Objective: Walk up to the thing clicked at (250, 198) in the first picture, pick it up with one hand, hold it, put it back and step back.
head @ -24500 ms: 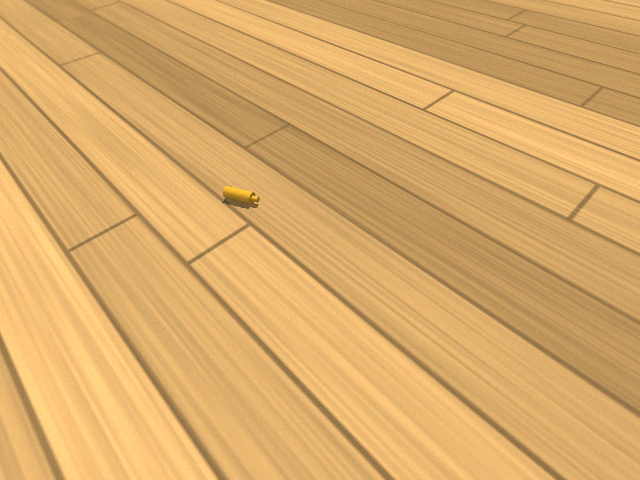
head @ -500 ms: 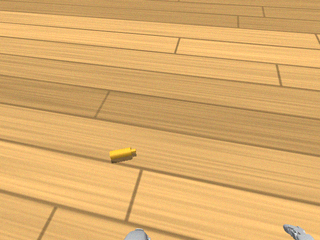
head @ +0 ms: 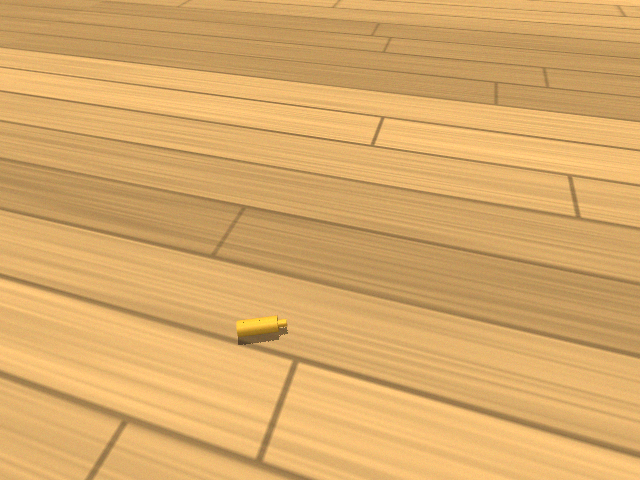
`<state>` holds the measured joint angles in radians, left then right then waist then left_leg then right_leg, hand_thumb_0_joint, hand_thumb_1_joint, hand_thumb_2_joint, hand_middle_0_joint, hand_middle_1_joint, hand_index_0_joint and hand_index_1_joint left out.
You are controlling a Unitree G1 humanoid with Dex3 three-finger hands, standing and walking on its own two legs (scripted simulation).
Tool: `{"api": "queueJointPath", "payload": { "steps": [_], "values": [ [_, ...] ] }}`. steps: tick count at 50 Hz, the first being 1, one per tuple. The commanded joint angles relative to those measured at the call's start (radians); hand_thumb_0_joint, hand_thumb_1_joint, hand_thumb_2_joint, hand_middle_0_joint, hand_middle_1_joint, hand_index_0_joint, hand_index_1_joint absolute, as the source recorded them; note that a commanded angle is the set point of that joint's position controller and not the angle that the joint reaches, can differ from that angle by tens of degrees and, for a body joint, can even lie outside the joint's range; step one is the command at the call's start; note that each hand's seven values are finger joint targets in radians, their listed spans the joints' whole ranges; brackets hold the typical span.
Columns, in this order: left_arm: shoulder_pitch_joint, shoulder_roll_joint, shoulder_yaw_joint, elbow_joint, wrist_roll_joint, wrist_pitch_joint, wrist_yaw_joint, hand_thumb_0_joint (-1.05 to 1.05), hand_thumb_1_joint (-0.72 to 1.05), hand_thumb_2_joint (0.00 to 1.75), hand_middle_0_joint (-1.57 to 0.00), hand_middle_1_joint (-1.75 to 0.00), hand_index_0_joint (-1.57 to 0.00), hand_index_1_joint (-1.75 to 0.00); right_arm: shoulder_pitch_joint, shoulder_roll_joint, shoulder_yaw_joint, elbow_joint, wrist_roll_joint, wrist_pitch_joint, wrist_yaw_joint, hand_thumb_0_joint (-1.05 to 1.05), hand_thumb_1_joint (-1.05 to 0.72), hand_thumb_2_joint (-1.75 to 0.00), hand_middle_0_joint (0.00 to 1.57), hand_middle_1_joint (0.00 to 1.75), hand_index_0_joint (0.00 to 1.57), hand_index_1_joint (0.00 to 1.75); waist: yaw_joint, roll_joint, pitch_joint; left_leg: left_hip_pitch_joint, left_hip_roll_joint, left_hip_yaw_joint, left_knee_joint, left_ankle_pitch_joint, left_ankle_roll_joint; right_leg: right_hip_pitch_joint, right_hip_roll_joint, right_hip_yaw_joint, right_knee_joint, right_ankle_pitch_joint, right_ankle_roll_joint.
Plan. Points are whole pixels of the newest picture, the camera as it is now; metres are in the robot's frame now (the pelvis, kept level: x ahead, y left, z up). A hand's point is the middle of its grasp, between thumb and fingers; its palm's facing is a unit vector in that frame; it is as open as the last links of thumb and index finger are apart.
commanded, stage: walk up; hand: left
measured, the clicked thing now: (262, 325) +0.78 +0.26 -0.74
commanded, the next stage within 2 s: stand in 0.46 s
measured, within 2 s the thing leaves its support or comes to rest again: neither
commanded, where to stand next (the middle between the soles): +0.41 +0.01 m, yaw +5 degrees
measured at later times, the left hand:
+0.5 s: hand out of the picture +0.10 +0.27 -0.14, palm faces +0.03 -0.93 -0.37, open 7.4 cm
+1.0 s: hand out of the picture +0.07 +0.24 -0.14, palm faces -0.02 -0.94 -0.34, open 7.4 cm
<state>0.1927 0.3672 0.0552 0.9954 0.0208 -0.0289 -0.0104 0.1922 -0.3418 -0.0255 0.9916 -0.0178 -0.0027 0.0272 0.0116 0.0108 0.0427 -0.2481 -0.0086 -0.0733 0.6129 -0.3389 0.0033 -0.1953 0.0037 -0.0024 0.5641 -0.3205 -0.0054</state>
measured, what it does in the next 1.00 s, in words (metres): stands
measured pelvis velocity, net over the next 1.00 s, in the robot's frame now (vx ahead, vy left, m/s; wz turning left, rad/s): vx -0.01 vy -0.01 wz -0.01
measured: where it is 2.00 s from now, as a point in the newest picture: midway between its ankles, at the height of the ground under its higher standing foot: outside the picture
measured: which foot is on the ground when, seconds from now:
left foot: down 0.00-1.00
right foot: down 0.00-1.00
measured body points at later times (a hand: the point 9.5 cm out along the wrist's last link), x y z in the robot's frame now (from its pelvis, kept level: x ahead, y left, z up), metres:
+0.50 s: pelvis +0.02 +0.00 +0.01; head +0.03 +0.01 +0.46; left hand +0.10 +0.32 -0.12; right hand +0.14 -0.29 -0.12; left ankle +0.01 +0.13 -0.73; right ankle -0.01 -0.13 -0.73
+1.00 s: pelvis -0.01 -0.01 +0.02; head +0.00 -0.01 +0.47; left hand +0.08 +0.29 -0.11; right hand +0.06 -0.31 -0.12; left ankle +0.01 +0.13 -0.73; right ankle -0.01 -0.13 -0.73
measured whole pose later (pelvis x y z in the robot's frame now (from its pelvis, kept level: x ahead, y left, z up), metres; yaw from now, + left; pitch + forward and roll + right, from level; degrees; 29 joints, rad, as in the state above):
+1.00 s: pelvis -0.01 -0.01 +0.02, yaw -1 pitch -3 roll +0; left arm 0.08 0.35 0.01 1.16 0.01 -0.01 -0.01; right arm 0.10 -0.35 0.00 1.15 0.00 -0.02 0.01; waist 0.00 0.01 0.06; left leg -0.13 0.01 -0.06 0.32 -0.14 -0.02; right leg -0.10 0.00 0.01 0.32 -0.17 0.00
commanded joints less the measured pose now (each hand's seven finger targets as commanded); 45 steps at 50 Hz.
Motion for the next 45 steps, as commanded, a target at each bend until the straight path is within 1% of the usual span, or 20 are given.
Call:
{"api": "queueJointPath", "payload": {
  "steps": [1,2,3,4,6,8,9,11,12,14,17,19,22,23,25,27,30,34,42,45],
  "values": [
    [-0.127,0.24,0.047,-0.081,-0.003,-0.031,0.018,0.0,0.9,0.9,-0.2,-0.3,-0.2,-0.3,0.006,-0.2,-0.056,-0.048,-0.002,-0.04,-0.017,0.0,-0.9,-0.9,0.2,0.3,0.2,0.3,-0.039,-0.06,0.017,0.013,0.042,-0.051,-0.154,0.093,0.035,-0.072,-0.186,0.19,-0.179,0.034,-0.098],
    [-0.122,0.217,0.037,-0.079,-0.008,-0.03,0.016,0.0,0.9,0.9,-0.2,-0.3,-0.2,-0.3,-0.005,-0.214,-0.06,-0.047,-0.006,-0.047,-0.019,0.0,-0.9,-0.9,0.2,0.3,0.2,0.3,-0.033,-0.033,-0.008,0.057,0.086,-0.12,-0.201,0.163,0.056,-0.078,-0.13,0.125,-0.118,0.13,-0.062],
    [-0.104,0.201,0.035,-0.069,-0.015,-0.029,0.016,0.0,0.9,0.9,-0.2,-0.3,-0.2,-0.3,-0.047,-0.236,-0.06,-0.057,-0.004,-0.05,-0.017,0.0,-0.9,-0.9,0.2,0.3,0.2,0.3,-0.006,0.008,-0.016,0.049,0.125,-0.167,-0.212,0.212,0.083,-0.05,-0.072,0.057,-0.079,0.133,-0.032],
    [-0.101,0.2,0.035,-0.056,-0.016,-0.031,0.018,0.0,0.9,0.9,-0.2,-0.3,-0.2,-0.3,-0.056,-0.24,-0.06,-0.057,0.0,-0.051,-0.017,0.0,-0.9,-0.9,0.2,0.3,0.2,0.3,0.004,0.017,-0.026,0.044,0.152,-0.195,-0.219,0.277,0.099,-0.015,-0.058,0.036,-0.06,0.129,-0.022],
    [-0.083,0.197,0.032,-0.037,-0.02,-0.033,0.021,0.0,0.9,0.9,-0.2,-0.3,-0.2,-0.3,-0.079,-0.237,-0.056,-0.055,0.004,-0.05,-0.02,0.0,-0.9,-0.9,0.2,0.3,0.2,0.3,0.016,0.039,-0.073,0.079,0.153,-0.163,-0.197,0.431,0.099,0.042,-0.068,0.039,-0.074,0.19,-0.018],
    [-0.07,0.212,0.032,-0.024,-0.02,-0.036,0.026,0.0,0.9,0.9,-0.2,-0.3,-0.2,-0.3,-0.083,-0.228,-0.057,-0.052,0.007,-0.045,-0.026,0.0,-0.9,-0.9,0.2,0.3,0.2,0.3,0.014,0.038,-0.108,0.082,0.114,-0.09,-0.142,0.532,0.071,0.107,-0.091,0.057,-0.093,0.313,-0.032],
    [-0.067,0.217,0.033,-0.016,-0.021,-0.035,0.027,0.0,0.9,0.9,-0.2,-0.3,-0.2,-0.3,-0.083,-0.218,-0.056,-0.049,0.011,-0.042,-0.028,0.0,-0.9,-0.9,0.2,0.3,0.2,0.3,0.011,0.034,-0.119,0.084,0.097,-0.063,-0.12,0.539,0.059,0.125,-0.103,0.064,-0.089,0.374,-0.041],
    [-0.075,0.228,0.034,-0.018,-0.019,-0.03,0.029,0.0,0.9,0.9,-0.2,-0.3,-0.2,-0.3,-0.083,-0.221,-0.059,-0.046,0.01,-0.035,-0.03,0.0,-0.9,-0.9,0.2,0.3,0.2,0.3,0.006,0.031,-0.124,0.062,0.087,-0.052,-0.11,0.473,0.056,0.141,-0.115,0.07,-0.071,0.37,-0.055],
    [-0.083,0.227,0.032,-0.021,-0.019,-0.027,0.03,0.0,0.9,0.9,-0.2,-0.3,-0.2,-0.3,-0.091,-0.222,-0.06,-0.045,0.008,-0.033,-0.029,0.0,-0.9,-0.9,0.2,0.3,0.2,0.3,0.007,0.037,-0.123,0.064,0.09,-0.06,-0.118,0.444,0.06,0.122,-0.116,0.07,-0.064,0.338,-0.059],
    [-0.107,0.216,0.025,-0.018,-0.016,-0.021,0.029,0.0,0.9,0.9,-0.2,-0.3,-0.2,-0.3,-0.112,-0.228,-0.062,-0.044,0.006,-0.028,-0.027,0.0,-0.9,-0.9,0.2,0.3,0.2,0.3,0.004,0.051,-0.084,0.048,0.109,-0.101,-0.17,0.306,0.078,0.071,-0.09,0.05,-0.057,0.203,-0.051],
    [-0.111,0.203,0.019,-0.005,-0.015,-0.022,0.027,0.0,0.9,0.9,-0.2,-0.3,-0.2,-0.3,-0.138,-0.227,-0.059,-0.04,0.005,-0.027,-0.025,0.0,-0.9,-0.9,0.2,0.3,0.2,0.3,0.012,0.046,-0.069,0.033,0.124,-0.129,-0.199,0.276,0.086,0.077,-0.072,0.04,-0.079,0.15,-0.039],
    [-0.096,0.217,0.023,0.008,-0.014,-0.028,0.027,0.0,0.9,0.9,-0.2,-0.3,-0.2,-0.3,-0.153,-0.213,-0.052,-0.038,0.007,-0.028,-0.026,0.0,-0.9,-0.9,0.2,0.3,0.2,0.3,0.018,0.017,-0.079,0.022,0.097,-0.087,-0.156,0.336,0.063,0.127,-0.103,0.073,-0.12,0.244,-0.046],
    [-0.091,0.247,0.031,0.014,-0.011,-0.03,0.03,0.0,0.9,0.9,-0.2,-0.3,-0.2,-0.3,-0.15,-0.198,-0.048,-0.034,0.009,-0.025,-0.025,0.0,-0.9,-0.9,0.2,0.3,0.2,0.3,0.011,-0.022,-0.09,0.022,0.062,-0.042,-0.106,0.329,0.041,0.148,-0.164,0.13,-0.135,0.339,-0.073],
    [-0.144,0.216,0.005,0.025,-0.013,-0.021,0.028,0.0,0.9,0.9,-0.2,-0.3,-0.2,-0.3,-0.158,-0.195,-0.037,-0.019,0.018,-0.027,-0.03,0.0,-0.9,-0.9,0.2,0.3,0.2,0.3,-0.021,-0.036,-0.061,0.119,0.091,-0.075,-0.175,0.411,0.034,0.038,-0.164,0.132,-0.168,0.425,-0.058],
    [-0.161,0.189,-0.004,0.019,-0.023,-0.015,0.028,0.0,0.9,0.9,-0.2,-0.3,-0.2,-0.3,-0.143,-0.225,-0.037,0.006,0.015,-0.035,-0.031,0.0,-0.9,-0.9,0.2,0.3,0.2,0.3,-0.016,-0.013,-0.089,0.158,0.121,-0.085,-0.201,0.555,0.039,0.09,-0.119,0.079,-0.169,0.444,-0.02],
    [-0.145,0.197,-0.003,0.035,-0.025,-0.013,0.03,0.0,0.9,0.9,-0.2,-0.3,-0.2,-0.3,-0.155,-0.225,-0.037,0.018,0.013,-0.034,-0.035,0.0,-0.9,-0.9,0.2,0.3,0.2,0.3,-0.011,-0.009,-0.128,0.2,0.123,-0.07,-0.203,0.607,0.037,0.127,-0.119,0.072,-0.183,0.478,-0.013],
    [-0.148,0.199,-0.004,0.057,-0.024,-0.009,0.026,0.0,0.9,0.9,-0.2,-0.3,-0.2,-0.3,-0.172,-0.216,-0.029,0.03,0.018,-0.034,-0.038,0.0,-0.9,-0.9,0.2,0.3,0.2,0.3,-0.005,0.008,-0.125,0.188,0.123,-0.063,-0.244,0.551,0.027,0.162,-0.122,0.077,-0.211,0.434,-0.013],
    [-0.167,0.196,-0.008,0.076,-0.019,-0.004,0.02,0.0,0.9,0.9,-0.2,-0.3,-0.2,-0.3,-0.181,-0.211,-0.02,0.05,0.017,-0.03,-0.036,0.0,-0.9,-0.9,0.2,0.3,0.2,0.3,-0.009,0.003,-0.078,0.138,0.116,-0.062,-0.316,0.34,0.017,0.14,-0.117,0.086,-0.262,0.27,-0.011],
    [-0.169,0.202,-0.011,0.094,-0.014,-0.011,0.016,0.0,0.9,0.9,-0.2,-0.3,-0.2,-0.3,-0.168,-0.211,-0.018,0.08,0.013,-0.035,-0.031,0.0,-0.9,-0.9,0.2,0.3,0.2,0.3,-0.011,-0.007,-0.075,0.133,0.119,-0.061,-0.342,0.282,0.01,0.128,-0.13,0.096,-0.295,0.222,-0.014],
    [-0.167,0.208,-0.009,0.097,-0.015,-0.012,0.015,0.0,0.9,0.9,-0.2,-0.3,-0.2,-0.3,-0.159,-0.209,-0.015,0.089,0.011,-0.036,-0.029,0.0,-0.9,-0.9,0.2,0.3,0.2,0.3,-0.011,-0.006,-0.06,0.123,0.117,-0.064,-0.352,0.232,0.008,0.107,-0.126,0.099,-0.31,0.169,-0.015]
  ]
}}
